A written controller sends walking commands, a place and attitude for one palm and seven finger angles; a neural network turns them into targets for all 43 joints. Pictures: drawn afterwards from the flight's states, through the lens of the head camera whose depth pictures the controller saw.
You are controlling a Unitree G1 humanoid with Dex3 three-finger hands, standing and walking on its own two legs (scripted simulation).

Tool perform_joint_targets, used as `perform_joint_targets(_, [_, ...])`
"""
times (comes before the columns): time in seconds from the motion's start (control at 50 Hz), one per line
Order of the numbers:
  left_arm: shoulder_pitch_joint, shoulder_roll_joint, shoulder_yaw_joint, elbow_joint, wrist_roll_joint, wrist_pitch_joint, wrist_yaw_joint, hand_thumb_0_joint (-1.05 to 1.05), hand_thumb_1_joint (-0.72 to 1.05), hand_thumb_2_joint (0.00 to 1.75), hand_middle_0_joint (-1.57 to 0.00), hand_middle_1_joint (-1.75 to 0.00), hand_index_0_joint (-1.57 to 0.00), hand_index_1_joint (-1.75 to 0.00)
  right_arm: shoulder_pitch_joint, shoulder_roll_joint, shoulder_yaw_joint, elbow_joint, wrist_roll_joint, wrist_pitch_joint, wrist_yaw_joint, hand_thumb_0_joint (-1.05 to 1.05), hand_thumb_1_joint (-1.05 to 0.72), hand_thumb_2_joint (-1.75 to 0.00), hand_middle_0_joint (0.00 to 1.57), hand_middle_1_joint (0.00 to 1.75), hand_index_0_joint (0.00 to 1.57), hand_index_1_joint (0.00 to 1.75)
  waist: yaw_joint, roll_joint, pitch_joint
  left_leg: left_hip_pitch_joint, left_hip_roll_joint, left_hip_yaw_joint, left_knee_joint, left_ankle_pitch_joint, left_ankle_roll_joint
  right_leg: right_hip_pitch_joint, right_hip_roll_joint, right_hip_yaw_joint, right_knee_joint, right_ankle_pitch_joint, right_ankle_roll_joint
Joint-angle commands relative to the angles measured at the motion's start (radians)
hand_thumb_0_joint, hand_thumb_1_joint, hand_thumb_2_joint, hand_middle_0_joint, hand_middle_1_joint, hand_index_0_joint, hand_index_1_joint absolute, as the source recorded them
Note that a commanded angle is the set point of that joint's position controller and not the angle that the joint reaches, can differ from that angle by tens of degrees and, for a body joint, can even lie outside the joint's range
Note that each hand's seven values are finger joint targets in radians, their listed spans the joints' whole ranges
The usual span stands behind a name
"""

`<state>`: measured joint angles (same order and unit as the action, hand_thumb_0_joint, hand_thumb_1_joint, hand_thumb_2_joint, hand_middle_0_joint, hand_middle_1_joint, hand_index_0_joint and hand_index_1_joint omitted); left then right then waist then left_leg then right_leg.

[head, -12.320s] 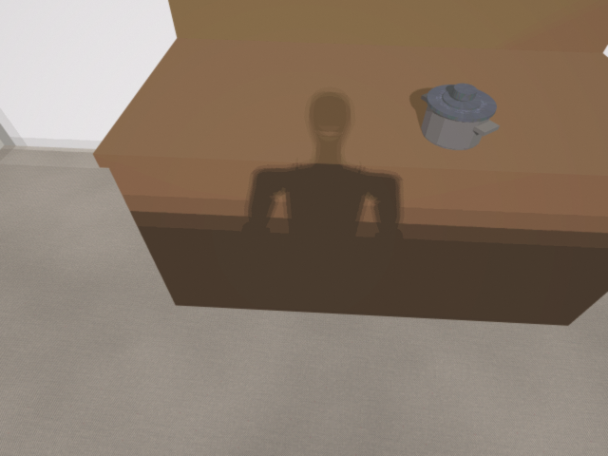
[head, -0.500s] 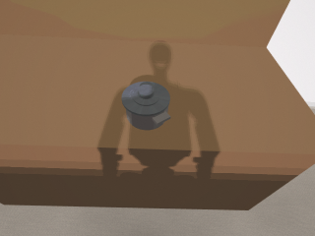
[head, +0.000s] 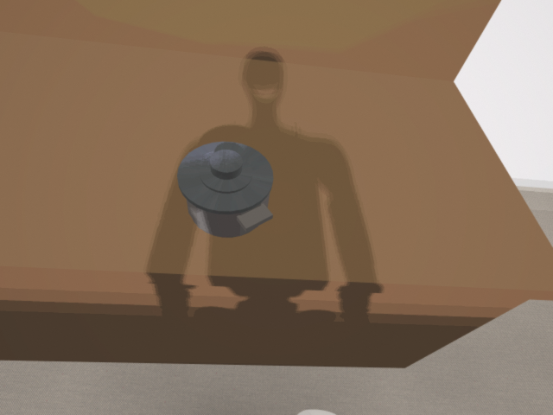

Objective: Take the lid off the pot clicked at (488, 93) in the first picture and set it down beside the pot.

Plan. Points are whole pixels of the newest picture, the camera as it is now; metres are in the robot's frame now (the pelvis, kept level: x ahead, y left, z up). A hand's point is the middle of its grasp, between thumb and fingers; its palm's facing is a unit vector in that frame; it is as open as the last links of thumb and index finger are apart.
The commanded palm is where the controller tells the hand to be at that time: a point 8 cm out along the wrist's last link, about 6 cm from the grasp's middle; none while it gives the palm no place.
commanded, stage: shuffle to correct the standing spot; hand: left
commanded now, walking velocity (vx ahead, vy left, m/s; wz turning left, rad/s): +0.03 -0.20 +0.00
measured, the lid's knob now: (226, 164) +0.46 +0.12 +0.08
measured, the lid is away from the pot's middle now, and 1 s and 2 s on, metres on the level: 0.00 0.00 0.00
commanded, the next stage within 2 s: come to a stop and stand still in 0.04 s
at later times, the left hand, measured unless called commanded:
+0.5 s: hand out of the picture +0.11 +0.12 -0.18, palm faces +0.01 -0.98 -0.18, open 7.3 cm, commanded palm none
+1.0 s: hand out of the picture +0.04 +0.13 -0.16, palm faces -0.03 -0.96 -0.28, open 7.4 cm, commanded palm none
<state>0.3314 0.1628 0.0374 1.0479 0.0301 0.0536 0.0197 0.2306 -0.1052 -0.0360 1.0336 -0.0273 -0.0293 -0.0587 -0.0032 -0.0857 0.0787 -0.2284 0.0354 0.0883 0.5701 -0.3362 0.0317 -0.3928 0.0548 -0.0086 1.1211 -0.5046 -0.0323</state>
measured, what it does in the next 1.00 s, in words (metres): steps on the spot: right foot, then left foot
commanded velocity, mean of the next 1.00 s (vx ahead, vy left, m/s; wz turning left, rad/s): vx -0.03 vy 0.05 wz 0.00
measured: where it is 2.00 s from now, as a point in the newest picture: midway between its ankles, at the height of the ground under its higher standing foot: outside the picture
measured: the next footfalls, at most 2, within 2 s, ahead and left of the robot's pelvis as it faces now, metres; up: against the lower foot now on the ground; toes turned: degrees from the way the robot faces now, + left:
right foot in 0.26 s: +0.07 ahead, -0.21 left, +0.00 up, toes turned -4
left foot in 0.40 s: +0.03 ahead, +0.06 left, +0.00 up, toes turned +7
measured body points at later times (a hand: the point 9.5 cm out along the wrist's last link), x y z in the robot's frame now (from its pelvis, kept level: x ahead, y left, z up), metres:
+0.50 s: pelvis +0.04 -0.06 +0.00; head +0.08 -0.04 +0.44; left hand +0.11 +0.17 -0.17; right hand +0.08 -0.30 -0.15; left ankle +0.02 +0.04 -0.73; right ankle +0.06 -0.22 -0.73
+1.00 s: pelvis +0.01 -0.06 +0.00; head +0.02 -0.09 +0.45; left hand +0.05 +0.18 -0.14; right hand +0.07 -0.30 -0.16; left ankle +0.02 +0.04 -0.73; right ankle +0.03 -0.21 -0.73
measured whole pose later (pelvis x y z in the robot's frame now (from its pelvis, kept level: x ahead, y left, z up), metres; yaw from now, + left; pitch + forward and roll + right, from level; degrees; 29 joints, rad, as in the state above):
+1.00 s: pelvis +0.01 -0.06 +0.00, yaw -2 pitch -1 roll +1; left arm 0.30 0.19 -0.01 0.97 0.03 0.02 0.02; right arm 0.24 -0.20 -0.01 0.92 -0.02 0.01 -0.01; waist 0.01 0.04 0.01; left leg -0.23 -0.01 0.09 0.53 -0.29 0.03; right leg -0.30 -0.07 0.01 0.57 -0.26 0.03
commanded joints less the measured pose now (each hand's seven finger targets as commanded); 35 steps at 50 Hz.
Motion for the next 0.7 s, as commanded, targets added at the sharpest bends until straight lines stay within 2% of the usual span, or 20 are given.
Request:
perform_joint_targets(0.0, [0.028, 0.054, 0.022, -0.100, -0.002, -0.015, -0.012, 0.00, 0.90, 0.90, -0.20, -0.30, -0.20, -0.30, 0.041, -0.167, -0.027, -0.037, -0.004, -0.008, 0.006, 0.00, -0.90, -0.90, 0.20, 0.30, 0.20, 0.30, 0.032, 0.219, 0.018, -0.027, 0.270, -0.208, -0.264, 0.401, 0.141, -0.133, -0.077, 0.062, 0.110, 0.085, 0.022])
perform_joint_targets(0.12, [-0.071, 0.050, 0.017, -0.164, -0.007, -0.017, -0.022, 0.00, 0.90, 0.90, -0.20, -0.30, -0.20, -0.30, 0.060, -0.223, -0.056, -0.062, -0.015, 0.012, 0.023, 0.00, -0.90, -0.90, 0.20, 0.30, 0.20, 0.30, -0.003, 0.290, -0.014, 0.034, 0.250, -0.150, -0.214, 0.372, 0.096, -0.079, -0.106, -0.042, -0.268, 0.072, 0.048])
perform_joint_targets(0.16, [-0.028, 0.044, 0.015, -0.143, -0.012, -0.041, -0.017, 0.00, 0.90, 0.90, -0.20, -0.30, -0.20, -0.30, 0.037, -0.222, -0.055, -0.069, -0.014, 0.020, 0.025, 0.00, -0.90, -0.90, 0.20, 0.30, 0.20, 0.30, 0.015, 0.290, -0.045, 0.015, 0.209, -0.132, -0.116, 0.384, 0.051, 0.062, -0.081, -0.077, -0.496, 0.143, 0.047])
perform_joint_targets(0.18, [0.046, 0.062, 0.021, -0.115, -0.015, -0.054, -0.011, 0.00, 0.90, 0.90, -0.20, -0.30, -0.20, -0.30, 0.026, -0.217, -0.053, -0.074, -0.008, 0.023, 0.027, 0.00, -0.90, -0.90, 0.20, 0.30, 0.20, 0.30, 0.049, 0.238, -0.085, -0.016, 0.166, -0.095, -0.018, 0.318, 0.010, 0.183, -0.080, -0.076, -0.629, 0.259, 0.052])
perform_joint_targets(0.2, [0.107, 0.113, 0.029, -0.085, -0.012, -0.070, -0.001, 0.00, 0.90, 0.90, -0.20, -0.30, -0.20, -0.30, 0.050, -0.169, -0.046, -0.074, 0.002, 0.023, 0.033, 0.00, -0.90, -0.90, 0.20, 0.30, 0.20, 0.30, 0.066, 0.061, -0.127, -0.079, 0.086, -0.048, 0.119, 0.170, -0.028, 0.309, -0.132, -0.005, -0.717, 0.419, 0.055])
perform_joint_targets(0.22, [0.098, 0.195, 0.036, -0.075, -0.007, -0.083, 0.011, 0.00, 0.90, 0.90, -0.20, -0.30, -0.20, -0.30, 0.092, -0.082, -0.026, -0.087, 0.015, 0.028, 0.034, 0.00, -0.90, -0.90, 0.20, 0.30, 0.20, 0.30, 0.037, -0.240, -0.159, -0.226, -0.006, -0.004, 0.224, -0.187, -0.059, 0.399, -0.313, 0.199, -0.732, 0.749, 0.024])
perform_joint_targets(0.24, [0.085, 0.211, 0.027, -0.091, -0.009, -0.084, 0.011, 0.00, 0.90, 0.90, -0.20, -0.30, -0.20, -0.30, 0.106, -0.091, -0.021, -0.092, 0.022, 0.042, 0.027, 0.00, -0.90, -0.90, 0.20, 0.30, 0.20, 0.30, 0.035, -0.255, -0.192, -0.186, -0.001, -0.073, 0.279, -0.315, -0.056, 0.351, -0.395, 0.284, -0.767, 0.872, -0.028])
perform_joint_targets(0.28, [-0.023, 0.209, 0.020, -0.118, 0.005, -0.082, 0.014, 0.00, 0.90, 0.90, -0.20, -0.30, -0.20, -0.30, 0.116, -0.079, -0.022, -0.074, 0.026, 0.038, 0.032, 0.00, -0.90, -0.90, 0.20, 0.30, 0.20, 0.30, -0.016, -0.063, -0.113, -0.134, 0.000, -0.051, 0.244, -0.235, -0.058, 0.228, -0.380, 0.199, -0.716, 0.896, -0.087])
perform_joint_targets(0.3, [-0.065, 0.218, 0.029, -0.122, 0.002, -0.081, 0.022, 0.00, 0.90, 0.90, -0.20, -0.30, -0.20, -0.30, 0.125, -0.089, -0.020, -0.066, 0.029, 0.048, 0.030, 0.00, -0.90, -0.90, 0.20, 0.30, 0.20, 0.30, -0.020, -0.247, -0.114, -0.146, 0.005, -0.045, 0.230, -0.207, -0.066, 0.238, -0.362, 0.226, -0.692, 0.964, -0.091])
perform_joint_targets(0.32, [-0.089, 0.206, 0.027, -0.127, -0.001, -0.077, 0.028, 0.00, 0.90, 0.90, -0.20, -0.30, -0.20, -0.30, 0.120, -0.115, -0.024, -0.057, 0.034, 0.048, 0.028, 0.00, -0.90, -0.90, 0.20, 0.30, 0.20, 0.30, -0.013, -0.303, -0.098, -0.139, 0.012, -0.056, 0.198, -0.177, -0.064, 0.241, -0.355, 0.193, -0.669, 1.023, -0.101])
perform_joint_targets(0.36, [-0.088, 0.201, 0.026, -0.129, -0.006, -0.065, 0.034, 0.00, 0.90, 0.90, -0.20, -0.30, -0.20, -0.30, 0.129, -0.116, -0.025, -0.043, 0.038, 0.041, 0.028, 0.00, -0.90, -0.90, 0.20, 0.30, 0.20, 0.30, -0.013, -0.187, -0.120, -0.080, -0.006, -0.029, 0.025, -0.057, -0.064, 0.263, -0.343, 0.142, -0.600, 1.081, -0.093])
perform_joint_targets(0.4, [-0.084, 0.180, 0.026, -0.145, -0.017, -0.055, 0.036, 0.00, 0.90, 0.90, -0.20, -0.30, -0.20, -0.30, 0.125, -0.135, -0.021, -0.043, 0.033, 0.030, 0.028, 0.00, -0.90, -0.90, 0.20, 0.30, 0.20, 0.30, -0.010, 0.029, -0.144, 0.056, 0.034, -0.034, -0.104, 0.342, -0.044, 0.200, -0.282, 0.085, -0.521, 0.964, -0.032])
perform_joint_targets(0.46, [-0.098, 0.123, 0.015, -0.152, -0.019, -0.036, 0.037, 0.00, 0.90, 0.90, -0.20, -0.30, -0.20, -0.30, 0.067, -0.156, -0.019, -0.077, 0.017, 0.026, 0.023, 0.00, -0.90, -0.90, 0.20, 0.30, 0.20, 0.30, 0.014, 0.375, -0.085, 0.069, 0.158, -0.166, -0.147, 0.865, 0.069, 0.131, -0.146, -0.017, -0.437, 0.291, 0.041])
perform_joint_targets(0.5, [-0.072, 0.116, 0.014, -0.137, -0.018, -0.021, 0.038, 0.00, 0.90, 0.90, -0.20, -0.30, -0.20, -0.30, 0.024, -0.159, -0.019, -0.099, 0.013, 0.032, 0.021, 0.00, -0.90, -0.90, 0.20, 0.30, 0.20, 0.30, 0.038, 0.324, -0.068, 0.043, 0.170, -0.165, -0.143, 0.822, 0.105, 0.131, -0.125, -0.027, -0.404, 0.071, 0.046])
perform_joint_targets(0.54, [-0.038, 0.104, 0.010, -0.122, -0.013, -0.022, 0.037, 0.00, 0.90, 0.90, -0.20, -0.30, -0.20, -0.30, 0.011, -0.169, -0.022, -0.110, 0.013, 0.035, 0.023, 0.00, -0.90, -0.90, 0.20, 0.30, 0.20, 0.30, 0.059, 0.187, -0.060, 0.041, 0.147, -0.164, -0.097, 0.678, 0.086, 0.145, -0.133, -0.023, -0.524, 0.191, 0.044])
perform_joint_targets(0.58, [-0.021, 0.135, 0.011, -0.115, -0.008, -0.042, 0.039, 0.00, 0.90, 0.90, -0.20, -0.30, -0.20, -0.30, 0.037, -0.157, -0.029, -0.114, 0.023, 0.036, 0.022, 0.00, -0.90, -0.90, 0.20, 0.30, 0.20, 0.30, 0.038, 0.039, -0.087, 0.044, 0.072, -0.120, -0.030, 0.486, 0.013, 0.175, -0.203, 0.082, -0.633, 0.602, 0.010])
perform_joint_targets(0.6, [0.059, 0.174, 0.015, -0.079, -0.009, -0.074, 0.060, 0.00, 0.90, 0.90, -0.20, -0.30, -0.20, -0.30, -0.042, -0.202, -0.033, -0.170, 0.034, 0.007, 0.035, 0.00, -0.90, -0.90, 0.20, 0.30, 0.20, 0.30, 0.054, 0.155, -0.218, 0.084, 0.063, -0.049, 0.124, 0.436, -0.036, 0.238, -0.268, 0.133, -0.621, 1.017, -0.004])
perform_joint_targets(0.62, [-0.038, 0.251, 0.017, -0.146, -0.010, -0.078, 0.050, 0.00, 0.90, 0.90, -0.20, -0.30, -0.20, -0.30, 0.040, -0.139, -0.031, -0.203, 0.030, 0.022, 0.048, 0.00, -0.90, -0.90, 0.20, 0.30, 0.20, 0.30, -0.012, 0.025, -0.216, -0.048, -0.023, -0.058, 0.050, -0.004, -0.040, 0.256, -0.347, 0.205, -0.618, 0.746, -0.066])
perform_joint_targets(0.66, [-0.118, 0.212, 0.014, -0.157, -0.008, -0.065, 0.035, 0.00, 0.90, 0.90, -0.20, -0.30, -0.20, -0.30, 0.047, -0.149, -0.024, -0.180, 0.014, 0.033, 0.055, 0.00, -0.90, -0.90, 0.20, 0.30, 0.20, 0.30, -0.027, 0.027, -0.226, 0.062, 0.012, -0.073, -0.073, 0.089, -0.018, 0.159, -0.253, 0.107, -0.565, 0.467, -0.047])
perform_joint_targets(0.68, [-0.118, 0.172, 0.007, -0.176, -0.010, -0.056, 0.033, 0.00, 0.90, 0.90, -0.20, -0.30, -0.20, -0.30, 0.059, -0.185, -0.027, -0.193, 0.008, 0.029, 0.054, 0.00, -0.90, -0.90, 0.20, 0.30, 0.20, 0.30, -0.024, 0.090, -0.167, 0.036, 0.072, -0.152, -0.088, 0.187, 0.010, 0.086, -0.175, 0.045, -0.534, 0.334, -0.007])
